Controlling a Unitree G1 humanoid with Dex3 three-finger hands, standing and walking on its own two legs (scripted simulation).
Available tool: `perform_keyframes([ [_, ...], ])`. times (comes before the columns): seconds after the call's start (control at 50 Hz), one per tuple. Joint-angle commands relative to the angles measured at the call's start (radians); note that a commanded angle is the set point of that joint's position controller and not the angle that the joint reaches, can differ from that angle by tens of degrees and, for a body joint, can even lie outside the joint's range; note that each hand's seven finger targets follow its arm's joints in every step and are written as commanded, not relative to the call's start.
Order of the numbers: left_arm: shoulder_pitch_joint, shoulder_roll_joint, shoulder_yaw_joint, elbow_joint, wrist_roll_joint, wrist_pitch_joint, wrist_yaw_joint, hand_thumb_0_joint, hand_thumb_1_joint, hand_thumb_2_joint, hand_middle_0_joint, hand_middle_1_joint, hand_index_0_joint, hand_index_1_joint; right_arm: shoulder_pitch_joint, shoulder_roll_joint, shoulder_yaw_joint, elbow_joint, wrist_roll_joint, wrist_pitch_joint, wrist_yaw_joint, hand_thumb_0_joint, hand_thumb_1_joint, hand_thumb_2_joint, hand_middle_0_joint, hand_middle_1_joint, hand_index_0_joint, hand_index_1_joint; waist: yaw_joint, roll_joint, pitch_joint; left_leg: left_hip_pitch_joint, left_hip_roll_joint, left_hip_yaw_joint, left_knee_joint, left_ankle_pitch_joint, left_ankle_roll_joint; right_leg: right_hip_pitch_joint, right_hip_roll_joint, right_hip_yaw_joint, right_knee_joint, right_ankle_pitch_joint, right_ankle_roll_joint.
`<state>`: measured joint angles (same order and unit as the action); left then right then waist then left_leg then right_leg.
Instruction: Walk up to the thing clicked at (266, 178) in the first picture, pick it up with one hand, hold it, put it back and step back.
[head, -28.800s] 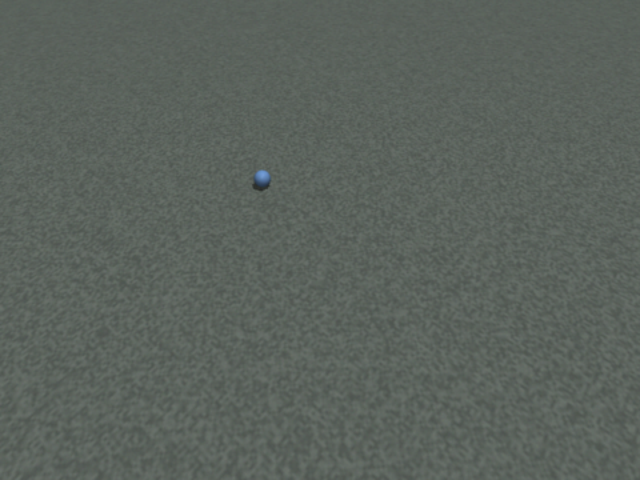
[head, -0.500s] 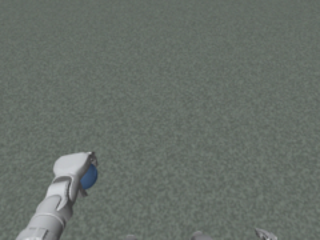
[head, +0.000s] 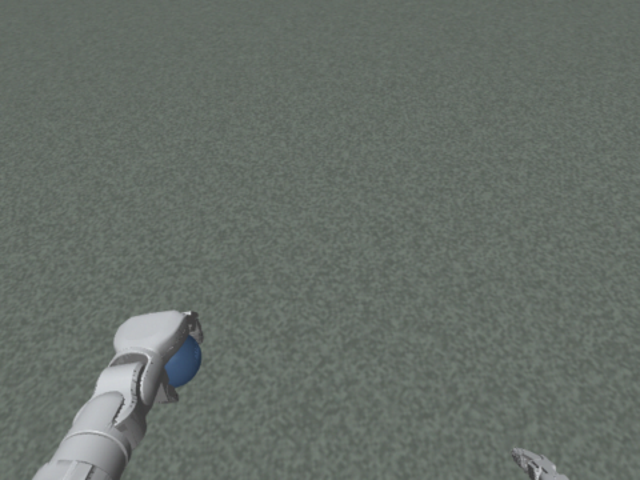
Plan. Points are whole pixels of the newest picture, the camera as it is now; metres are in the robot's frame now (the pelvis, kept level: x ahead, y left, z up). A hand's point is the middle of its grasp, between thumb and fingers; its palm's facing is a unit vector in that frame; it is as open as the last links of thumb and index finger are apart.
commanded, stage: hold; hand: left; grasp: from above
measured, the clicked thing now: (172, 359) +0.32 +0.22 -0.06
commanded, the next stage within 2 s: crouch in 1.56 s
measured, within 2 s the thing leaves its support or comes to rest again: neither
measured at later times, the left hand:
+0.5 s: hand (162, 370) +0.29 +0.22 -0.03, palm faces -0.44 -0.06 -0.90, open 9.9 cm
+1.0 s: hand (158, 368) +0.29 +0.21 -0.01, palm faces -0.44 -0.05 -0.90, open 9.9 cm
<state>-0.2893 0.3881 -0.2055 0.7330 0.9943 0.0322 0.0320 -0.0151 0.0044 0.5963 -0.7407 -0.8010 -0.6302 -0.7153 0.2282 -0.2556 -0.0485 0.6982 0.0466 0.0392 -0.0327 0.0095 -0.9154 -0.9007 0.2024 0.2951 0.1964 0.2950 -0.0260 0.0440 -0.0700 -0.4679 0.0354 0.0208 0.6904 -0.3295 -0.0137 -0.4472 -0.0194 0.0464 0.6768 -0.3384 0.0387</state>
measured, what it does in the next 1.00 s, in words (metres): stands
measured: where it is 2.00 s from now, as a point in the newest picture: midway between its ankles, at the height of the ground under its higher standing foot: outside the picture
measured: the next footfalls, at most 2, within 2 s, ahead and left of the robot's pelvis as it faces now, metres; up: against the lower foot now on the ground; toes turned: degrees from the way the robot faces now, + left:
none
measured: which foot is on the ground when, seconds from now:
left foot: down 0.00-1.00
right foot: down 0.00-1.00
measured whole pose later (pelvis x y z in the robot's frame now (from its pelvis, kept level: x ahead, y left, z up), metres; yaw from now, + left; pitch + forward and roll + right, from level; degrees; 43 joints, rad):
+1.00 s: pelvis -0.01 -0.01 +0.02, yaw +0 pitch +1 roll +0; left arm -0.23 0.40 -0.22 0.57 0.98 0.03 -0.07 -0.01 0.00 0.60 -0.74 -0.81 -0.63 -0.72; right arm 0.17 -0.26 -0.03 0.67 0.07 0.07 -0.05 0.01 -0.91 -0.90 0.20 0.29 0.20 0.29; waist 0.01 0.06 -0.02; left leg -0.29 0.03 0.03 0.50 -0.24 -0.02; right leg -0.28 -0.02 0.05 0.52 -0.26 0.03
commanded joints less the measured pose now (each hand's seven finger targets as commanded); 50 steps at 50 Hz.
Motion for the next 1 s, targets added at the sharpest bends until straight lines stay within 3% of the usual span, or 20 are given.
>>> perform_keyframes([
  [0.0, -0.3, 0.193, 0.071, -0.206, -0.005, -0.008, 0.017, 0.0, 0.589, 0.853, -0.913, -0.891, -0.95, -0.854, -0.042, -0.134, -0.042, -0.132, 0.004, -0.035, -0.014, 0.0, -0.908, -0.902, 0.199, 0.3, 0.199, 0.3, 0.012, -0.024, -0.238, 0.182, -0.038, 0.008, -0.106, 0.278, 0.012, 0.09, 0.059, -0.041, -0.1, 0.247, -0.042],
  [0.04, -0.323, 0.218, 0.09, -0.246, -0.01, -0.015, 0.016, 0.0, 0.589, 0.868, -0.912, -0.897, -0.948, -0.862, -0.052, -0.134, -0.042, -0.139, 0.005, -0.032, -0.017, 0.0, -0.906, -0.901, 0.199, 0.3, 0.199, 0.3, 0.019, -0.017, -0.249, 0.201, -0.04, 0.012, -0.113, 0.276, 0.014, 0.101, 0.058, -0.037, -0.116, 0.246, -0.039],
  [0.06, -0.288, 0.198, 0.081, -0.206, -0.005, -0.011, 0.017, 0.0, 0.588, 0.864, -0.913, -0.898, -0.949, -0.862, -0.052, -0.131, -0.039, -0.138, 0.004, -0.032, -0.016, 0.0, -0.906, -0.902, 0.199, 0.3, 0.199, 0.3, 0.011, -0.039, -0.241, 0.203, -0.041, 0.011, -0.112, 0.28, 0.016, 0.108, 0.057, -0.036, -0.116, 0.252, -0.037],
  [0.24, -0.296, 0.205, 0.082, -0.252, -0.002, -0.002, 0.01, 0.0, 0.578, 0.873, -0.9, -0.906, -0.937, -0.87, -0.075, -0.13, -0.038, -0.138, 0.007, -0.025, -0.018, 0.0, -0.905, -0.902, 0.199, 0.3, 0.199, 0.3, 0.021, -0.04, -0.244, 0.246, -0.042, 0.02, -0.141, 0.305, 0.019, 0.141, 0.052, -0.034, -0.147, 0.28, -0.033],
  [0.38, -0.289, 0.2, 0.073, -0.283, -0.007, 0.0, -0.015, 0.0, 0.575, 0.832, -0.888, -0.904, -0.932, -0.861, -0.105, -0.122, -0.027, -0.153, 0.013, -0.021, -0.021, 0.0, -0.906, -0.902, 0.199, 0.3, 0.199, 0.3, 0.029, -0.03, -0.205, 0.251, -0.044, 0.021, -0.181, 0.249, 0.018, 0.144, 0.052, -0.032, -0.181, 0.216, -0.038],
  [0.66, -0.276, 0.215, 0.093, -0.321, -0.011, -0.009, -0.032, 0.0, 0.535, 0.872, -0.875, -0.912, -0.911, -0.878, -0.129, -0.124, -0.024, -0.161, 0.016, -0.02, -0.028, 0.0, -0.908, -0.904, 0.199, 0.3, 0.199, 0.3, 0.031, -0.047, -0.208, 0.3, -0.044, 0.027, -0.208, 0.274, 0.024, 0.179, 0.048, -0.034, -0.216, 0.238, -0.033],
  [0.7, -0.291, 0.223, 0.101, -0.352, -0.01, -0.01, -0.028, 0.0, 0.544, 0.862, -0.877, -0.909, -0.914, -0.873, -0.138, -0.117, -0.021, -0.164, 0.017, -0.021, -0.03, 0.0, -0.906, -0.903, 0.199, 0.3, 0.199, 0.3, 0.041, -0.018, -0.206, 0.3, -0.047, 0.03, -0.215, 0.262, 0.022, 0.174, 0.046, -0.032, -0.222, 0.228, -0.035],
  [0.82, -0.249, 0.202, 0.076, -0.329, -0.008, -0.002, -0.048, 0.0, 0.529, 0.866, -0.866, -0.908, -0.902, -0.874, -0.143, -0.119, -0.023, -0.168, 0.021, -0.016, -0.028, 0.0, -0.905, -0.903, 0.199, 0.3, 0.199, 0.3, 0.041, -0.047, -0.187, 0.307, -0.042, 0.028, -0.229, 0.282, 0.025, 0.192, 0.047, -0.039, -0.23, 0.246, -0.036],
  [0.84, -0.254, 0.223, 0.093, -0.354, -0.013, -0.004, -0.052, 0.0, 0.524, 0.872, -0.858, -0.907, -0.893, -0.871, -0.143, -0.122, -0.023, -0.168, 0.021, -0.015, -0.029, 0.0, -0.902, -0.901, 0.199, 0.3, 0.199, 0.3, 0.048, -0.033, -0.201, 0.316, -0.042, 0.028, -0.231, 0.28, 0.024, 0.204, 0.047, -0.039, -0.231, 0.241, -0.036],
  [0.9, -0.284, 0.222, 0.086, -0.379, -0.017, -0.007, -0.065, 0.0, 0.51, 0.843, -0.839, -0.909, -0.88, -0.867, -0.15, -0.119, -0.019, -0.173, 0.022, -0.014, -0.03, 0.0, -0.904, -0.902, 0.199, 0.3, 0.199, 0.3, 0.048, -0.019, -0.204, 0.326, -0.037, 0.025, -0.244, 0.284, 0.021, 0.202, 0.052, -0.042, -0.232, 0.238, -0.04],
  [0.94, -0.221, 0.195, 0.075, -0.326, -0.02, -0.001, -0.068, 0.0, 0.525, 0.838, -0.855, -0.899, -0.895, -0.859, -0.153, -0.118, -0.018, -0.175, 0.023, -0.012, -0.03, 0.0, -0.903, -0.902, 0.199, 0.3, 0.199, 0.3, 0.044, -0.044, -0.167, 0.317, -0.039, 0.028, -0.247, 0.279, 0.023, 0.199, 0.051, -0.042, -0.24, 0.236, -0.039],
  [0.98, -0.242, 0.199, 0.079, -0.334, -0.023, -0.003, -0.068, 0.0, 0.515, 0.827, -0.848, -0.892, -0.888, -0.851, -0.154, -0.116, -0.017, -0.178, 0.023, -0.011, -0.032, 0.0, -0.905, -0.903, 0.199, 0.3, 0.199, 0.3, 0.041, -0.056, -0.166, 0.313, -0.043, 0.03, -0.243, 0.272, 0.026, 0.194, 0.048, -0.039, -0.245, 0.233, -0.036],
])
